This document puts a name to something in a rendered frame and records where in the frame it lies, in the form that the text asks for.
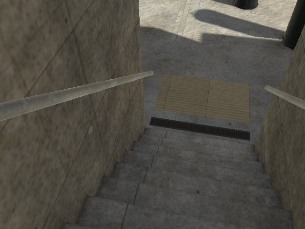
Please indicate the stairs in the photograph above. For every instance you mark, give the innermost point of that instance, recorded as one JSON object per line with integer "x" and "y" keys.
{"x": 170, "y": 180}

